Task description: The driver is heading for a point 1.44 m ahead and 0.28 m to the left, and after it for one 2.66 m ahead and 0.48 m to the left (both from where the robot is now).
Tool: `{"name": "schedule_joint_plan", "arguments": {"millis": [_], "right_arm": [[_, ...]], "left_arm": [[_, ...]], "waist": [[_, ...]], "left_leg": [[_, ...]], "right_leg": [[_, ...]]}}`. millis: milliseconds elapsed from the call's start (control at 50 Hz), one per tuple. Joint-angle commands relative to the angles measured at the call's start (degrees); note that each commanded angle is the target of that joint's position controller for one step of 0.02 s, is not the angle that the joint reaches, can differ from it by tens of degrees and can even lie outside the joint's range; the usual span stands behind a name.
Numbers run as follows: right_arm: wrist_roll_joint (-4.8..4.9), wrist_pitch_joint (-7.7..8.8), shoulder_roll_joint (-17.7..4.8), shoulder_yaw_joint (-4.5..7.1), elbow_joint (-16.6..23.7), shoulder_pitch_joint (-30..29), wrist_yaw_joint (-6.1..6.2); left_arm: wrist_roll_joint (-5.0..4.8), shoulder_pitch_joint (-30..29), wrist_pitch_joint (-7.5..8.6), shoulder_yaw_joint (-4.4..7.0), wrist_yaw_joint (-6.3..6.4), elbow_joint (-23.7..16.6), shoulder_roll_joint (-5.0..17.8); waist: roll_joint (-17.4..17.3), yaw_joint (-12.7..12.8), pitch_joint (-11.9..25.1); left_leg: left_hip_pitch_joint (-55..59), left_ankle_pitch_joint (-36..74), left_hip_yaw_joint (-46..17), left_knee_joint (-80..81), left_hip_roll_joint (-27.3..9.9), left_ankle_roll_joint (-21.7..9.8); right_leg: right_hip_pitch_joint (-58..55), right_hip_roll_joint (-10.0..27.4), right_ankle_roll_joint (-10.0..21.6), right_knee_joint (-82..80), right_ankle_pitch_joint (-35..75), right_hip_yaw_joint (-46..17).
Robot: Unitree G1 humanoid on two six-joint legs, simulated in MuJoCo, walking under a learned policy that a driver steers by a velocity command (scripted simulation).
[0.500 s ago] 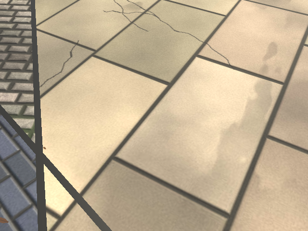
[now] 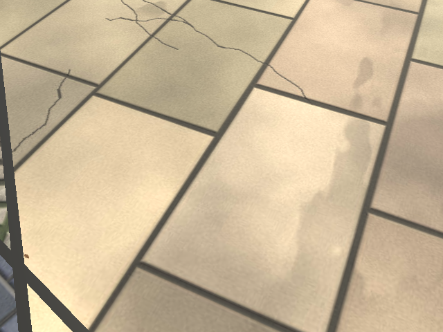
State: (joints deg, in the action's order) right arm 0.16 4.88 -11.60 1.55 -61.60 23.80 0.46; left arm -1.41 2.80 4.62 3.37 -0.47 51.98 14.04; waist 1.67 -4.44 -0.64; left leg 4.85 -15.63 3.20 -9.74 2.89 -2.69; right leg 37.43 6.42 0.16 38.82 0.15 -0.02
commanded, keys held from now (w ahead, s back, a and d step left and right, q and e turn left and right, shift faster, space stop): w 1.00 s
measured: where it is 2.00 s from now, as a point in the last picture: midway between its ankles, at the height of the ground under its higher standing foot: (205, 170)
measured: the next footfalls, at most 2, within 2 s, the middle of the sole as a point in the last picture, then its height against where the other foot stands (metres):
right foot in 0.14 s outside the picture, level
left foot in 0.70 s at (183, 306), level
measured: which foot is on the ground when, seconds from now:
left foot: down 0.00-0.16, up 0.18-0.68, down 0.70-1.00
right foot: up 0.00-0.12, down 0.14-0.70, up 0.72-1.00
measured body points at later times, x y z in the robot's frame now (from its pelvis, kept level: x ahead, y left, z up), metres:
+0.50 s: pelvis +0.28 -0.06 +0.01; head +0.29 -0.06 +0.46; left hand +0.27 +0.20 -0.13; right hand +0.44 -0.32 -0.11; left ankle +0.46 +0.12 -0.67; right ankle +0.24 -0.14 -0.74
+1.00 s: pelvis +0.56 +0.01 +0.01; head +0.58 +0.02 +0.46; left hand +0.70 +0.28 -0.11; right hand +0.58 -0.25 -0.13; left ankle +0.55 +0.09 -0.74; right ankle +0.68 -0.17 -0.67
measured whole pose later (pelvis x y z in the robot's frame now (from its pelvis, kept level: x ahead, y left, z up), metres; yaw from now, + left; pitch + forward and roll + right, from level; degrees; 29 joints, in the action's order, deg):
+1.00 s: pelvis +0.56 +0.01 +0.01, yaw +1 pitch +1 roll +1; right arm -0.2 5.6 -13.2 2.9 -56.7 18.6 -0.8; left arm -0.5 7.5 4.2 4.0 0.6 52.1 15.8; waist 2.3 -2.7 -0.4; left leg -6.4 -8.9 3.8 -14.0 3.9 -4.3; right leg 38.5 8.0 0.8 52.7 -6.6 -2.2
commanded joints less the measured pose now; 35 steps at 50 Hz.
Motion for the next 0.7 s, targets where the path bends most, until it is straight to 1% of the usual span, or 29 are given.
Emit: {"name": "schedule_joint_plan", "arguments": {"millis": [20,60,80,100,120,140,160,180,200,220,240,260,280,300,320,340,380,420,460,500,560,600,640,660,680,700], "right_arm": [[0.71,0.14,-9.87,2.06,1.36,2.45,0.5],[0.87,-0.24,-10.43,2.51,1.39,2.14,0.55],[0.81,-0.44,-11.08,2.78,1.68,1.34,0.55],[0.62,-0.69,-11.93,3.06,2.04,0.46,0.52],[0.36,-1.13,-11.83,3.01,2.41,-0.62,0.47],[-0.08,-1.38,-10.6,2.39,3.2,-0.95,0.44],[-0.62,-0.77,-4.55,0.61,4.54,4.88,-0.15],[0.87,0.91,-2.34,-0.22,3.96,5.69,-0.51],[2.6,2.21,-8.09,1.3,5.73,-0.38,-0.71],[3.27,2.83,-9.84,1.63,7.43,-5.23,-0.59],[2.55,2.76,-9.77,1.91,7.67,-7.09,-0.11],[1.58,2.02,-9.45,2.47,7.35,-6.38,0.29],[1.26,1.08,-8.1,2.44,6.97,-4.72,0.34],[1.19,0.37,-6.81,2.34,6.76,-3.85,0.39],[1.11,-0.15,-6.3,2.33,6.99,-4.2,0.47],[0.95,-0.48,-6.66,2.47,7.8,-6.0,0.59],[0.36,-0.62,-7.42,2.77,9.7,-11.1,0.72],[0.1,-0.33,-7.16,2.83,10.95,-14.9,0.47],[0.22,0.08,-6.41,2.57,11.97,-18.71,0.04],[0.48,0.32,-5.67,2.12,13.09,-23.02,-0.42],[0.9,0.61,-5.58,1.64,14.78,-27.64,-1.4],[1.07,0.96,-6.02,1.53,16.1,-29.62,-2.19],[1.22,1.3,-7.35,1.83,16.5,-28.54,-2.78],[1.24,1.45,-8.53,2.31,16.04,-26.01,-2.86],[1.16,1.53,-10.16,3.25,14.52,-20.32,-2.76],[1.01,1.48,-13.08,4.77,11.31,-10.17,-2.35]], "left_arm": [[-0.25,-8.77,0.96,-0.3,-1.07,-5.51,2.16],[-0.33,-9.28,1.29,-0.08,-1.74,-6.38,3.32],[-0.36,-7.77,1.44,0.37,-1.93,-6.32,4.46],[-0.35,-4.49,1.5,1.12,-1.93,-5.73,6.04],[-0.36,3.35,1.43,2.37,-1.72,-3.53,8.06],[-0.41,14.05,1.19,3.77,-1.25,-0.43,10.88],[1.17,23.06,1.01,5.11,-0.82,1.39,16.84],[1.17,23.79,0.95,4.09,-1.16,1.9,14.35],[0.59,18.37,1.35,2.78,-1.39,1.37,10.49],[0.68,12.77,1.56,1.91,-1.31,-0.06,7.8],[1.16,8.23,1.88,1.23,-1.55,-0.71,6.12],[1.7,5.89,2.29,0.77,-1.72,-0.89,4.6],[1.95,5.24,2.37,0.56,-1.92,-0.55,3.98],[1.84,5.91,2.44,0.57,-1.93,-0.01,4.13],[1.7,7.08,2.53,0.66,-1.72,0.65,4.79],[1.72,8.19,2.6,0.84,-1.33,1.1,5.81],[1.76,10.67,2.52,1.12,-0.42,1.8,7.32],[1.6,12.76,2.14,1.09,0.28,2.25,7.61],[1.28,14.44,1.85,1.02,0.68,2.52,7.87],[0.9,16.97,1.65,1.07,0.89,3.27,8.27],[0.61,20.31,0.89,1.25,0.98,4.68,8.52],[0.48,21.4,0.2,1.55,1.12,5.32,8.89],[0.38,20.79,-0.41,1.96,1.3,5.33,9.64],[0.4,19.72,-0.66,2.15,1.33,5.01,10.2],[0.45,18.24,-0.98,2.16,1.3,4.62,10.39],[0.77,17.87,-1.21,1.56,1.28,4.1,8.9]], "waist": [[-5.25,0.32,-8.35],[-5.51,1.48,-7.65],[-6.12,2.9,-6.11],[-7.42,5.08,-3.16],[-7.86,9.39,1.74],[-7.21,13.89,8.41],[5.21,12.28,18.72],[12.54,11.43,24.63],[9.12,11.11,15.38],[5.8,9.55,8.67],[1.21,7.25,4.41],[1.57,4.94,2.87],[2.45,3.43,2.25],[2.56,2.84,1.72],[2.29,2.54,0.72],[1.87,2.54,-0.46],[0.67,3.57,-2.17],[0.59,4.57,-2.57],[0.94,5.77,-2.9],[0.84,7.35,-3.59],[0.78,8.86,-4.82],[1.04,8.86,-5.14],[2.08,7.28,-4.1],[3.01,5.58,-2.36],[3.44,2.15,1.26],[2.43,-2.1,7.65]], "left_leg": [[-5.3,15.02,-6.76,4.21,-16.45,-8.19],[-1.37,19.49,-6.36,1.51,-17.98,-7.39],[-0.05,26.04,-5.92,-1.07,-18.3,-6.76],[0.7,36.64,-5.25,-5.66,-18.17,-6.13],[-0.54,45.65,-3.4,-15.31,-16.31,-4.95],[-8.34,42.67,-1.6,-29.03,-13.35,-2.97],[-29.51,18.43,0.02,-52.61,-5.73,0.48],[-40.18,-15.83,-7.57,-65.78,1.06,1.2],[-46.4,-14.2,-10.85,-70.7,-2.74,-0.4],[-47.3,-9.19,-8.92,-69.75,-6.01,-1.51],[-44.41,-4.09,-7.75,-65.77,-8.95,-1.54],[-40.42,-1.06,-8.05,-61.86,-11.09,-1.53],[-37.2,0.2,-8.19,-60.0,-11.94,-1.35],[-36.03,0.49,-7.81,-58.32,-12.27,-1.05],[-36.44,1.13,-7.28,-56.66,-12.53,-0.54],[-38.33,3.09,-7.05,-54.37,-12.8,0.11],[-43.5,8.72,-7.0,-47.89,-13.17,1.55],[-45.71,15.12,-6.57,-40.87,-12.71,2.35],[-44.51,20.55,-5.19,-33.5,-11.35,2.54],[-43.34,23.16,-3.7,-28.05,-9.99,2.58],[-44.59,21.57,-3.4,-23.19,-8.97,2.12],[-45.36,18.21,-3.74,-20.95,-8.59,1.04],[-42.42,13.76,-3.3,-19.29,-7.61,-0.44],[-37.84,11.64,-2.19,-18.91,-6.23,-1.31],[-29.42,11.27,-0.31,-17.93,-4.12,-2.57],[-15.04,12.5,-0.32,-18.63,-3.79,-4.43]], "right_leg": [[0.62,-1.49,0.98,-5.34,2.09,0.92],[-0.63,-2.1,2.65,-7.75,-0.51,0.81],[-3.89,-3.1,3.58,-8.53,-2.23,1.36],[-9.63,-4.92,4.64,-8.38,-3.81,2.64],[-19.76,-7.06,6.13,-8.53,-4.55,4.17],[-35.42,-5.44,8.19,-7.35,-5.34,1.91],[-58.28,10.16,16.07,-8.63,-13.98,-22.0],[-62.95,17.21,20.5,-21.89,-23.86,-45.28],[-55.81,14.76,16.96,-24.09,-26.99,-39.81],[-46.75,12.86,14.76,-24.94,-23.56,-30.57],[-37.21,10.71,13.58,-26.77,-17.11,-23.37],[-31.18,8.37,12.42,-28.21,-13.04,-18.36],[-27.5,6.97,12.15,-29.7,-11.66,-15.48],[-25.43,6.3,12.58,-30.93,-10.36,-13.53],[-23.91,5.98,13.12,-32.04,-8.88,-11.75],[-23.48,5.88,13.56,-33.07,-7.77,-10.56],[-25.18,6.08,13.91,-34.19,-5.97,-9.46],[-27.42,5.41,13.11,-34.27,-4.03,-7.56],[-28.4,4.13,11.9,-34.16,-2.56,-4.92],[-30.07,3.99,11.34,-34.17,-2.97,-3.66],[-35.92,5.78,11.3,-32.09,-1.84,-3.28],[-40.22,7.75,10.93,-29.67,0.16,-3.71],[-42.97,9.15,9.97,-26.65,5.67,-4.05],[-43.41,9.03,9.32,-23.68,13.3,-3.66],[-42.74,7.48,8.3,-16.85,23.32,-2.06],[-37.88,4.22,6.64,-4.99,25.69,0.29]]}}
